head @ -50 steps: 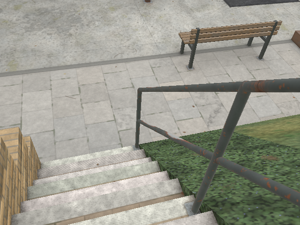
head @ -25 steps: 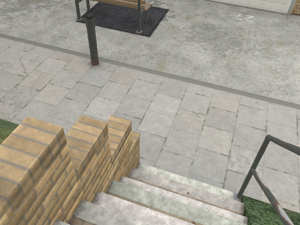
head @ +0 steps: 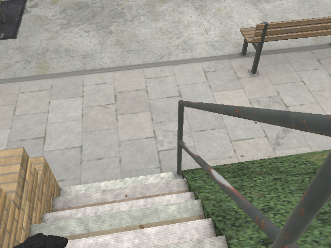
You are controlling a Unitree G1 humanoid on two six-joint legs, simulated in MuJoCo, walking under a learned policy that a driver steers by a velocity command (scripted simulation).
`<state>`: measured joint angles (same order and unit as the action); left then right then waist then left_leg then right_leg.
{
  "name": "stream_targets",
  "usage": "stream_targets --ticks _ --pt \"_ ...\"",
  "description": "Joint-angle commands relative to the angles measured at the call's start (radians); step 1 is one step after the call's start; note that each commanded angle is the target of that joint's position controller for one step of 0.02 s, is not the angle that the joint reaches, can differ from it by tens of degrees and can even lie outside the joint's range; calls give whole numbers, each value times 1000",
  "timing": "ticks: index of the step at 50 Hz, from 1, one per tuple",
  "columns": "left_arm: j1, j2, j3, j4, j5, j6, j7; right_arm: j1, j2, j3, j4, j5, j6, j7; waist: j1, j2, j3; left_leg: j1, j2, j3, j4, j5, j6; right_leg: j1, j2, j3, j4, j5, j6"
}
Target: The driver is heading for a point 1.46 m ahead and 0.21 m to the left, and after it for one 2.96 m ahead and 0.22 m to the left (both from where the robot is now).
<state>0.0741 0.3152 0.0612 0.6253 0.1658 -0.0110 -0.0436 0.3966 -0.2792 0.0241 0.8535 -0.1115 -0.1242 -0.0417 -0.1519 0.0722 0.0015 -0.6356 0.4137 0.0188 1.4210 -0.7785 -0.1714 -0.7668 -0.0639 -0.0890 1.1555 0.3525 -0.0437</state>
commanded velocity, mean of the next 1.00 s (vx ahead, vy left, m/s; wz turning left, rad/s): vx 0.49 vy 0.00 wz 0.37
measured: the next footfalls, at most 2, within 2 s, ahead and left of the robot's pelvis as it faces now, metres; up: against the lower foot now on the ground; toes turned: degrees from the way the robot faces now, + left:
right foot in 0.14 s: +0.17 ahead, -0.19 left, -0.19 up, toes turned -11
left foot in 0.80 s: +0.17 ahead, +0.09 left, -0.19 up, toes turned +21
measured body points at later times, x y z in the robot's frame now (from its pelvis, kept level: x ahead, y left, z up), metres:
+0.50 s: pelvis +0.09 -0.12 -0.13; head +0.08 -0.11 +0.32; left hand +0.13 +0.11 -0.27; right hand +0.09 -0.32 -0.28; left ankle +0.18 +0.08 -0.66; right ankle +0.13 -0.18 -0.82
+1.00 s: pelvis +0.18 +0.02 -0.17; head +0.18 +0.06 +0.28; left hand +0.31 +0.32 -0.27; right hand +0.23 -0.23 -0.30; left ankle +0.13 +0.08 -0.82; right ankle +0.37 -0.14 -0.76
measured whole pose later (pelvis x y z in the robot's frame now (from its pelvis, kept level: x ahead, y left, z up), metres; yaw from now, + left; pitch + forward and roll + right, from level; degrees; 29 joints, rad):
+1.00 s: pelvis +0.18 +0.02 -0.17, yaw +26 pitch +0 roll -3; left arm -0.03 0.25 0.05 0.75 0.02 -0.02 0.01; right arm 0.47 -0.19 -0.01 0.96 0.00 -0.02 -0.01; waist -0.09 -0.04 0.01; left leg -0.54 -0.07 -0.05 1.22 -0.68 0.08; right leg -0.83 0.06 0.23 1.34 -0.01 0.02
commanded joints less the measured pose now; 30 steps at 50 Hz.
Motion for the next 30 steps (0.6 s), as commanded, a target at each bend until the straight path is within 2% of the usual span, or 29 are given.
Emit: stream_targets --ticks 1,2,3,4,5,6,7,8,9,10,11,12,13,14,15,16,17,18,19,20,21,22,23,24,25,26,27,29,30 --pt "41 93 49 -24 -20 -11 -9 -28 -251 -68 -61 -23 -32 30 86 97 98 -142 53 -61 -478 -152 127 293 45 -51 -316 -49 -8" --pt "86 139 69 -22 -27 -32 -5 -58 -271 -81 -58 5 -35 43 115 78 99 -59 25 -39 -387 -71 111 259 34 19 -402 -173 -16" --pt "23 135 64 17 -30 -30 -23 28 -240 -79 -14 8 -27 33 46 10 170 53 0 -6 -354 -163 66 219 -7 9 -631 -113 4" --pt "16 139 65 23 -35 -4 -22 91 -195 -70 33 -5 -8 45 49 70 172 83 26 -48 -352 -115 84 315 0 -33 -655 -55 -11" --pt "187 113 58 88 -38 -3 -37 140 -164 -44 73 -55 27 65 122 -27 103 42 -18 -40 -204 -91 75 588 -9 8 -784 86 -20" --pt "573 115 73 280 -15 -18 -47 97 -222 -58 77 -169 54 130 275 -154 -30 -163 -196 119 208 -31 31 1055 68 -34 -489 269 -1" --pt "912 192 80 366 -3 -29 -40 -141 -254 -79 19 -80 51 156 501 -272 -115 -378 -400 -7 685 -93 42 1223 28 134 -487 -56 72" --pt "1072 299 75 366 -4 -43 -14 -220 -232 -103 -71 7 33 162 536 -378 -244 -416 -525 -156 765 -73 97 1284 -4 149 -352 195 122" --pt "802 365 54 278 -44 -84 -54 -135 -173 -107 -122 34 30 138 297 -437 -151 -587 -491 -123 720 57 142 1088 -88 224 -427 308 140" --pt "520 370 30 164 -81 -86 -83 -129 -211 -104 -113 63 22 115 205 -430 -65 -650 -418 -64 833 111 130 877 -200 269 -482 207 79" --pt "251 29 -29 193 -310 -13 -21 60 -71 -93 1 132 111 14 29 -59 -70 -427 -447 -209 628 243 144 674 -328 334 -565 197 31" --pt "103 195 -62 37 -116 -87 -117 200 -2 -29 -56 124 59 68 -34 -302 -94 -512 -352 -293 695 540 84 490 -434 423 -597 -73 -38" --pt "117 76 -89 64 -101 -103 -149 220 -69 -52 -28 160 57 84 -10 -180 20 -511 -277 -376 556 626 46 308 -554 646 -696 -130 -139" --pt "58 122 -90 71 -96 -102 -139 199 -66 -42 -50 177 54 76 -28 -102 5 -500 -291 -346 498 606 12 281 -519 612 -740 -242 -160" --pt "100 51 -110 96 -105 -97 -107 267 -54 -42 7 142 64 76 2 10 64 -390 -314 -355 309 780 7 103 -460 499 -722 -510 -198" --pt "171 92 -99 150 -87 -113 -66 249 -55 -58 12 107 65 79 20 -59 88 -391 -339 -295 244 857 27 131 -347 358 -674 -614 -128" --pt "237 113 -88 194 -63 -115 -35 260 -21 -52 15 69 79 96 44 -94 47 -328 -345 -261 310 939 52 143 -364 339 -681 -526 -180" --pt "285 130 -73 197 -58 -112 -11 202 -23 -55 -27 53 78 99 85 -110 52 -385 -367 -246 298 903 69 214 -389 343 -701 -481 -214" --pt "321 150 -59 203 -54 -104 6 91 -45 -65 -86 43 82 86 143 -124 50 -471 -377 -254 319 844 86 297 -418 371 -721 -575 -251" --pt "354 141 -49 211 -50 -101 22 13 -35 -61 -133 43 91 70 193 -106 52 -587 -381 -279 308 819 100 412 -450 411 -739 -645 -289" --pt "446 95 -67 279 -28 -110 -8 18 -9 -37 -108 20 97 90 201 -175 97 -776 -378 -328 333 709 168 458 -462 543 -807 -1184 -260" --pt "408 69 -70 277 -40 -116 -4 -10 -4 -30 -124 27 91 82 197 -158 148 -861 -390 -342 318 695 181 506 -449 545 -825 -1223 -219" --pt "376 47 -78 263 -52 -122 -4 -13 -9 -28 -120 24 86 80 188 -120 103 -864 -393 -345 298 708 193 521 -452 532 -814 -1261 -215" --pt "396 131 -18 289 -188 -57 30 -174 -40 -104 -151 120 160 25 187 -95 3 -651 -418 -210 74 732 174 619 -360 318 -706 -1323 -65" --pt "433 84 -35 300 -184 -49 38 -232 -25 -99 -161 116 197 16 224 -118 62 -623 -435 -126 114 742 166 550 -326 246 -731 -1273 -56" --pt "394 59 -43 291 -187 -48 45 -210 21 -101 -161 103 217 24 192 -176 84 -564 -445 -103 138 704 166 460 -347 206 -759 -1322 -35" --pt "351 42 -44 281 -184 -49 43 -201 48 -100 -150 107 222 34 170 -236 126 -540 -437 -84 133 724 175 410 -348 155 -735 -1305 -20" --pt "295 47 -32 253 -184 -40 58 -179 72 -109 -154 114 237 38 135 -252 140 -393 -460 -47 129 731 205 302 -368 79 -793 -1271 -4" --pt "290 95 -12 254 -170 -41 58 -168 43 -125 -137 96 243 45 113 -212 139 -391 -434 -78 121 723 225 348 -425 127 -830 -1327 -12"
Keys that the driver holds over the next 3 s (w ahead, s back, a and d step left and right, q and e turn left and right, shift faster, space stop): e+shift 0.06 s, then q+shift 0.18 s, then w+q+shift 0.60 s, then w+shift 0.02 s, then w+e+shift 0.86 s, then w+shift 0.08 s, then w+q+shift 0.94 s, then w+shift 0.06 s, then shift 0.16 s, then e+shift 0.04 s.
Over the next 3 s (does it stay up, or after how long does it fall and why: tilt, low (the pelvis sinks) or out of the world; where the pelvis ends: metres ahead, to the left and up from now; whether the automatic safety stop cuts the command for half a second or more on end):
stays up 1.28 0.07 -1.18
